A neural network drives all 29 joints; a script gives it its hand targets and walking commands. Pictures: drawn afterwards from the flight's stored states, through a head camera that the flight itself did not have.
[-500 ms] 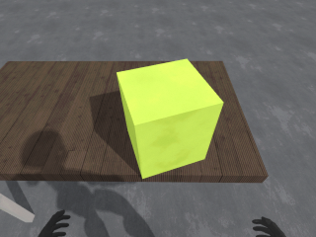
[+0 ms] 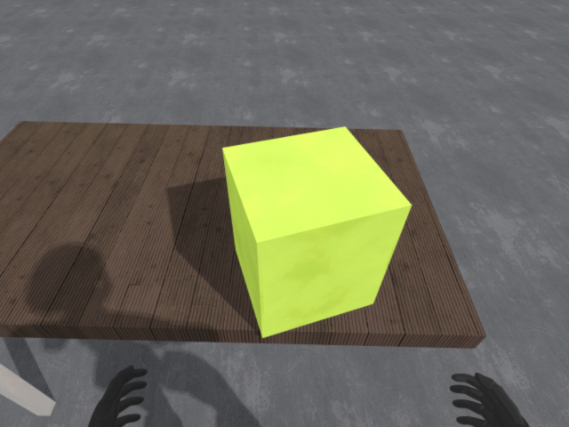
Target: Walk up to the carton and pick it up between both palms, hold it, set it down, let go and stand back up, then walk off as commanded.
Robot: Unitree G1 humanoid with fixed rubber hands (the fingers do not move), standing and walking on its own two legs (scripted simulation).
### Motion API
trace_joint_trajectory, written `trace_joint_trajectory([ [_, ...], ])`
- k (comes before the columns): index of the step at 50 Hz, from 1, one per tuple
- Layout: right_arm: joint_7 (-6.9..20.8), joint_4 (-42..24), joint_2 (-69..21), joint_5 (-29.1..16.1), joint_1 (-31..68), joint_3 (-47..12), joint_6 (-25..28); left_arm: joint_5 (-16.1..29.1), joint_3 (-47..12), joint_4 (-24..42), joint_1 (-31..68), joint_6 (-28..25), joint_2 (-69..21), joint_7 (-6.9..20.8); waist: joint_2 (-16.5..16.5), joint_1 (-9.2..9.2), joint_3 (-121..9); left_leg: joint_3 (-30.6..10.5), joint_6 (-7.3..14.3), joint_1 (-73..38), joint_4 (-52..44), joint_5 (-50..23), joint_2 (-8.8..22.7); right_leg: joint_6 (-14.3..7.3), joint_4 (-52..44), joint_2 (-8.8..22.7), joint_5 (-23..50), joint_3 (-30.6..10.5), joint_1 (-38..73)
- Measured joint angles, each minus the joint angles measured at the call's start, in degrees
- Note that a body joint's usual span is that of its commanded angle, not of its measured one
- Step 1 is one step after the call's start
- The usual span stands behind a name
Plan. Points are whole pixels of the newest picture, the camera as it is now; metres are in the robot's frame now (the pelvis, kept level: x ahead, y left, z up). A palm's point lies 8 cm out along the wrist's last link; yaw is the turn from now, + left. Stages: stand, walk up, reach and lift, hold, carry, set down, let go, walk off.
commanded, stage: reach and lift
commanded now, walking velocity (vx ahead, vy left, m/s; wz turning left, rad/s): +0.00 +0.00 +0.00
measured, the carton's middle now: (303, 232) +0.44 -0.01 +0.04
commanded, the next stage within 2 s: none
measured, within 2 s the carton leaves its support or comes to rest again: neither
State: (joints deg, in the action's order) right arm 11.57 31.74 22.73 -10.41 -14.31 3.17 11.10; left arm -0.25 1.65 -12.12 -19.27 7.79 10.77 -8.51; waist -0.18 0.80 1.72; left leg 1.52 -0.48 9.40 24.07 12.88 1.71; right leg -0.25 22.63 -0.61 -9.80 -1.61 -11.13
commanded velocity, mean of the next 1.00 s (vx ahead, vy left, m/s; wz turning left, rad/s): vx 0.00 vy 0.00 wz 0.00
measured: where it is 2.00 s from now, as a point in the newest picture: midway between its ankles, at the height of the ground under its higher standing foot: outside the picture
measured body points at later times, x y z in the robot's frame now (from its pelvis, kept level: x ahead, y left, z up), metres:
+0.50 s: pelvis +0.01 +0.00 +0.00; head +0.01 +0.00 +0.45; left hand +0.19 +0.21 +0.01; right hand +0.20 -0.27 +0.01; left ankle +0.00 +0.13 -0.74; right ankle +0.03 -0.12 -0.74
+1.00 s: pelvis +0.00 -0.01 +0.00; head +0.01 +0.00 +0.45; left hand +0.23 +0.19 +0.05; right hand +0.26 -0.27 +0.05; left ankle +0.00 +0.13 -0.74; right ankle +0.03 -0.12 -0.74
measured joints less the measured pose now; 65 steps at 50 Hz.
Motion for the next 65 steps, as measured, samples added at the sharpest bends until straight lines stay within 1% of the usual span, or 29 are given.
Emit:
trace_joint_trajectory([
  [8,0.64,-6.62,0.84,-2.97,-2.27,-0.01,0.01,0.00,-0.06,6.21,-2.93,-1.45,-2.15,-1.32,-0.02,0.02,-0.49,0.00,-0.01,-0.05,-0.43,-0.02,0.00,0.00,-0.40,-0.01,0.01,0.00,0.03],
  [11,1.01,-7.74,1.03,-4.16,-2.63,0.00,-0.01,0.01,-0.28,8.01,-3.57,-1.60,-3.16,-1.69,-0.02,0.02,-0.66,0.00,-0.02,-0.05,-0.64,-0.09,0.01,0.00,-0.64,-0.01,0.09,0.00,0.05],
  [18,1.35,-13.03,1.26,-5.74,-4.10,-0.01,-0.15,0.00,-1.48,12.00,-4.38,-2.16,-4.38,-2.97,-0.01,0.02,-0.75,0.00,-0.03,-0.07,-0.81,-0.12,0.05,0.00,-0.84,-0.06,0.14,0.00,0.08],
  [32,2.89,-18.06,4.13,-10.80,-4.40,0.01,-0.46,0.01,-4.21,20.78,-4.64,-2.26,-6.90,-5.58,0.06,0.14,-1.01,-0.01,-0.30,-0.08,-0.97,-0.11,0.38,-0.11,-1.11,-0.38,0.20,0.00,0.10],
  [37,2.89,-19.42,4.57,-11.57,-3.82,-0.01,-0.70,0.02,-4.39,21.50,-3.90,-1.66,-7.20,-5.81,0.08,0.32,-1.03,-0.01,-0.37,-0.07,-0.97,-0.12,0.65,-0.32,-1.19,-0.66,0.32,0.00,0.09],
  [41,2.76,-20.02,4.62,-11.57,-1.99,-0.01,-2.28,0.23,-4.40,21.91,-2.27,0.39,-7.20,-6.37,0.08,0.34,-1.04,0.00,-0.48,-0.09,-0.97,-0.16,0.80,-0.48,-1.19,-0.81,0.38,0.00,0.09],
  [45,1.86,-21.61,4.64,-11.58,0.42,-0.02,-4.57,0.32,-4.40,22.02,0.43,3.19,-7.20,-6.39,0.10,0.43,-1.04,0.00,-0.48,-0.10,-1.00,-0.21,0.84,-0.48,-1.20,-0.85,0.43,0.00,0.09],
  [50,0.75,-21.93,4.79,-12.28,4.76,0.01,-8.33,0.63,-4.40,24.47,3.78,8.30,-7.20,-6.59,0.15,0.69,-1.04,-0.01,-0.59,-0.11,-1.14,-0.31,0.84,-0.50,-1.34,-0.85,0.52,0.00,0.09],
  [54,-1.14,-23.36,4.89,-13.04,6.55,-0.01,-10.90,0.63,-4.39,27.54,5.00,11.93,-7.20,-6.59,0.16,0.87,-1.04,-0.01,-0.60,-0.11,-1.46,-0.52,0.84,-0.50,-1.77,-0.85,0.78,0.00,0.15],
  [56,-1.61,-24.12,5.04,-13.09,7.26,-0.02,-12.23,0.72,-4.40,28.78,5.76,13.78,-7.20,-6.58,0.15,1.07,-1.04,-0.01,-0.61,-0.11,-1.47,-0.53,0.84,-0.50,-1.79,-0.85,0.79,0.00,0.16],
  [61,-2.92,-24.45,5.37,-13.97,11.26,0.00,-16.35,1.00,-4.30,30.36,9.58,19.46,-7.20,-6.59,0.16,1.26,-1.04,-0.01,-0.64,-0.11,-1.49,-0.73,0.84,-0.50,-1.81,-0.85,0.98,0.00,0.16],
  [65,-3.87,-24.66,5.94,-14.31,14.76,-0.02,-19.70,1.09,-3.15,31.95,13.11,23.48,-7.19,-6.68,0.15,1.57,-1.04,-0.01,-0.68,-0.11,-1.49,-0.99,0.84,-0.50,-1.81,-0.86,1.23,-0.01,0.15],
])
